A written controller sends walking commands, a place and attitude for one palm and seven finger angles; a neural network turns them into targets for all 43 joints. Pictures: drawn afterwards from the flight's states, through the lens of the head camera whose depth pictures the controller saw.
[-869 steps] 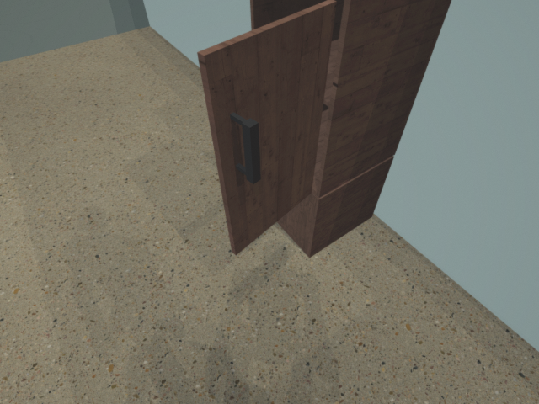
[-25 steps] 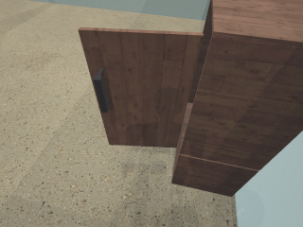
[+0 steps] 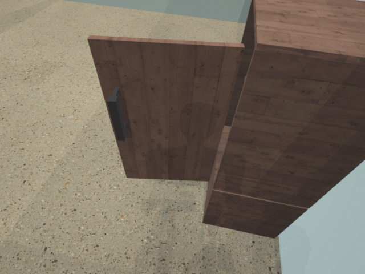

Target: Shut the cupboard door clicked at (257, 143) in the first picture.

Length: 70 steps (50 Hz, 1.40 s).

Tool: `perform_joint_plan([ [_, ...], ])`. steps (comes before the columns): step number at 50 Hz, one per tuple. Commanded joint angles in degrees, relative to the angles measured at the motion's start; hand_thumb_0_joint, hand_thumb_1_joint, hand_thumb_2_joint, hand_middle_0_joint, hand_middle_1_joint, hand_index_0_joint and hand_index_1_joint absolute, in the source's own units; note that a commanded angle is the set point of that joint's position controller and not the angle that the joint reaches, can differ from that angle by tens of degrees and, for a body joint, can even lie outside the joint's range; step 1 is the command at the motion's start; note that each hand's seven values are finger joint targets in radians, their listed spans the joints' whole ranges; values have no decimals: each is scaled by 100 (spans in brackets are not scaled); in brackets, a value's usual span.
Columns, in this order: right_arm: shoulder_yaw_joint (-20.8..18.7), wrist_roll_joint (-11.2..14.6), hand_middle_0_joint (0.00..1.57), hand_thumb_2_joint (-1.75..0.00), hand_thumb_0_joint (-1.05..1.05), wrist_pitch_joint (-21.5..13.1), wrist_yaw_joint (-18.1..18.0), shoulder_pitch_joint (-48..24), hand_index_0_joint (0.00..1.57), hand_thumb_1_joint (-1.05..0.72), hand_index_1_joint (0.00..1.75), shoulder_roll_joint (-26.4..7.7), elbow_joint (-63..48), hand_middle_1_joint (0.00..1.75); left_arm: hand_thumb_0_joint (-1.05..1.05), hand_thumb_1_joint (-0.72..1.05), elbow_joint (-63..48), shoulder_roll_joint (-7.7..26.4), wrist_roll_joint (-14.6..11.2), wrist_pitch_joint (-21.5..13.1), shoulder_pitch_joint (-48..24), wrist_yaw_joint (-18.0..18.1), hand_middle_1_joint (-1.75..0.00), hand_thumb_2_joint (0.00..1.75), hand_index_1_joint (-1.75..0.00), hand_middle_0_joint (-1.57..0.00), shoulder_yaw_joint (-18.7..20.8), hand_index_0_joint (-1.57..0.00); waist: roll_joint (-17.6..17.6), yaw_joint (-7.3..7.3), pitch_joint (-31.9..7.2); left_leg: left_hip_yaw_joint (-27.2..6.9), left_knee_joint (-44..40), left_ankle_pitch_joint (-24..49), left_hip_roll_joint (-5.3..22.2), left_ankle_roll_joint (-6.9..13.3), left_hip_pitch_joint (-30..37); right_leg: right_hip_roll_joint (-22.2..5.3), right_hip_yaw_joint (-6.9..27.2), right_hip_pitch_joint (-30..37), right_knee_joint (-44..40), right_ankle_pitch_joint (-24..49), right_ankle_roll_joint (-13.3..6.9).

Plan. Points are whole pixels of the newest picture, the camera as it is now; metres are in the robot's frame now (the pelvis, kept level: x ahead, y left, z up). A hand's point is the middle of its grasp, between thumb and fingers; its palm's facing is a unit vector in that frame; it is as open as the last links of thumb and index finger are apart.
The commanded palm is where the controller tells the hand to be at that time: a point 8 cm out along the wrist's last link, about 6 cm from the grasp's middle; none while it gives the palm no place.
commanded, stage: look again from close up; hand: left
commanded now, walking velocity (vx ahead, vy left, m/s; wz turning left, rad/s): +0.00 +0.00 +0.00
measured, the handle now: (119, 114) +0.50 +0.22 +0.04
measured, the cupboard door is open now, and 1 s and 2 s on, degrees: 100 100 100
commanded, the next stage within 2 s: raise the hand and make a fist in 0.26 s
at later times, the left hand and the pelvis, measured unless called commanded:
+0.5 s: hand (100, 266) +0.15 +0.19 -0.07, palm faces +0.22 -0.96 -0.15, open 7.3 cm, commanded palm +0.11 +0.24 -0.06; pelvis +0.00 -0.01 -0.01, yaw +2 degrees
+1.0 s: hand (111, 246) +0.18 +0.16 -0.03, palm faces +0.04 -1.00 -0.05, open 5.1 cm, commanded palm +0.15 +0.22 -0.02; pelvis -0.01 -0.05 -0.09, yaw +4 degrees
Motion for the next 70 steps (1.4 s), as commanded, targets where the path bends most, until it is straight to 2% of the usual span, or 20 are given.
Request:
perform_joint_plan([
  [1, -87, 15, 20, -90, 0, -103, -25, 225, 20, -90, 30, -610, -139, 30, 0, 90, -133, 638, -18, -77, 420, 43, -30, 90, -30, -20, 154, -20, 126, -5, 122, -806, -570, 623, 743, -105, -13, -395, 455, -28, -401, 649, -287],
  [17, -89, 15, 20, -90, 0, -101, -26, 137, 20, -90, 30, -708, -76, 30, 0, 90, -167, 730, -30, -81, 312, 34, -30, 90, -30, -20, 163, -20, 88, -13, 115, -772, -631, 774, 764, -120, 169, -423, 490, 50, -514, 789, -279],
  [18, -72, 49, 20, -90, 0, -129, -3, -20, 20, -90, 30, -821, -446, 30, 0, 90, -7, 699, 75, -126, 432, 245, -30, 90, -30, -20, 124, -20, 306, -17, 369, -704, 247, 1913, 900, -280, -58, -494, 525, -304, -272, 1450, -243],
  [19, -375, 89, 20, -90, 0, -1162, -476, 528, 20, -90, 30, -2033, -2174, 30, 0, 90, -9324, 4080, -565, -1644, -4603, 298, -30, 90, -30, -20, 2648, -20, 362, -1043, -1974, -1137, 359, 2921, 649, -356, 1939, 241, -159, -396, 851, 2023, -227],
  [20, -59, 407, 20, -90, 0, -1605, -526, 23, 20, -90, 30, -1264, -2165, 30, 0, 90, -7482, 1162, -715, -1183, -382, 265, -32, 90, -32, -22, 342, -22, 2057, -193, -2933, -1084, 324, 3465, 751, -509, 2635, 448, -267, -1036, 1409, 129, -241],
  [21, -109, 228, 20, -90, 0, -1813, -388, -217, 20, -90, 30, -1047, -2188, 30, 0, 90, -7176, 67, -1068, -433, 1027, 289, -34, 90, -34, -24, 71, -24, 1894, -21, -2304, -1098, -81, 3375, 725, -759, 1692, 383, -274, -1054, 1417, -352, -271],
  [22, -159, 285, 20, -90, 0, -1960, -240, -36, 20, -90, 30, -1078, -2101, 30, 0, 90, -6778, 118, -1020, -445, 280, 327, -36, 90, -36, -25, 19, -25, 1025, -388, -945, -1115, -8, 2017, 638, -664, 527, 293, -199, -1496, 1359, -465, -222],
  [23, -293, 213, 20, -90, 0, -2011, -138, -96, 20, -90, 30, -1190, -2340, 30, 0, 90, -6579, 134, -1021, -680, -22, 254, -38, 90, -38, -27, 175, -27, 791, -421, -34, -1191, 146, 666, 495, -633, -278, 282, -282, -1673, 1053, -455, -274],
  [26, -442, 139, 20, -90, 0, -1975, 19, -363, 20, -90, 30, -1255, -2881, 30, 0, 90, -4905, 733, -1232, -1875, 1224, -333, -44, 90, -44, -33, 1418, -33, -458, -28, 21, -934, 1256, -645, 91, -494, -1903, 254, -294, -2312, 1125, -778, -398],
  [27, -463, 117, 20, -90, 0, -1942, 43, -407, 20, -90, 30, -1212, -2994, 30, 0, 90, -4519, 647, -1399, -2411, 1152, -685, -46, 90, -46, -35, 1552, -35, -1375, 16, -122, -836, 1741, -768, 76, -497, -2417, 250, -269, -2743, 1519, -1179, -369],
  [28, -507, 73, 20, -90, 0, -1955, 80, -499, 20, -90, 30, -1212, -3163, 30, 0, 90, -4431, 362, -1539, -2968, 1190, -1143, -48, 90, -48, -36, 1358, -36, -1608, 106, -245, -720, 2168, -998, 32, -488, -2878, 242, -137, -3106, 1842, -1574, -361],
  [29, -552, 83, 20, -90, 0, -1973, 115, -573, 20, -90, 30, -1243, -3328, 30, 0, 90, -4470, 444, -1692, -3474, 1132, -1610, -50, 90, -50, -38, 1388, -38, -1491, 161, -485, -639, 2542, -1133, -7, -490, -3220, 200, 79, -3239, 2094, -1785, -384],
  [31, -608, 167, 20, -90, 0, -1959, 187, -601, 20, -90, 30, -1303, -3754, 30, 0, 90, -4625, 976, -1813, -3900, 1235, -2356, -54, 90, -54, -42, 1720, -42, -292, 359, -1055, -525, 2965, -1119, -44, -440, -3495, 127, 500, -3153, 2484, -1764, -485],
  [35, -525, 346, 20, -90, 0, -1819, 16, -755, 20, -90, 30, -1336, -4570, 30, 0, 90, -6394, 1358, -2219, -3013, 557, -2545, -62, 90, -62, -49, 1823, -49, 461, 332, -1866, -481, 3030, -1551, -52, -266, -3488, 130, 880, -2953, 2256, -2538, -363],
  [43, -368, 208, 20, -90, 0, -1802, -305, -259, 20, -90, 30, -1178, -4124, 30, 0, 90, -8005, 1300, -1913, -3202, -257, -1836, -78, 90, -78, -64, 1430, -64, 456, -324, -1730, -741, 3676, -860, 200, -146, -3447, 266, 827, -3326, 2484, -1252, -224],
  [46, -341, 264, 20, -90, 0, -1742, -344, -253, 20, -90, 30, -1202, -4029, 30, 0, 90, -7533, 1343, -1956, -2826, 63, -2146, -84, 90, -84, -69, 1453, -69, 590, -218, -1868, -766, 3601, -559, 204, -149, -3365, 283, 767, -3031, 2511, -732, -207],
  [51, -346, 321, 20, -90, 0, -1491, -357, -323, 20, -90, 30, -1052, -4196, 30, 0, 90, -7225, 1488, -2175, -1943, 778, -2260, -94, 90, -94, -79, 2040, -79, -88, 109, -2252, -767, 3322, -106, 164, -204, -3337, 91, 919, -1959, 2287, 349, 70],
  [54, -343, 284, 20, -90, 0, -1428, -331, -296, 20, -90, 30, -996, -4253, 30, 0, 90, -7566, 1358, -2223, -1996, 859, -2127, -100, 90, -100, -84, 2072, -84, -91, 165, -2299, -779, 3090, 183, 171, -247, -3107, 85, 715, -1765, 2402, 1067, 47],
  [61, -333, 242, 20, -90, 0, -1471, -297, -206, 20, -90, 30, -1131, -4244, 30, 0, 90, -7648, 1280, -2146, -2432, 643, -2049, -114, 90, -114, -97, 1792, -97, 113, 74, -2047, -777, 2883, 121, 161, -232, -2796, 241, 406, -2199, 2469, 513, -147],
  [70, -267, 284, 20, -90, 0, -1438, -288, -151, 20, -90, 30, -1184, -4388, 30, 0, 90, -8189, 1252, -1957, -2209, 513, -1671, -132, 90, -132, -113, 1524, -113, 544, 31, -1778, -892, 2259, -133, 223, -257, -2109, 438, -75, -2435, 2313, -146, -328],
])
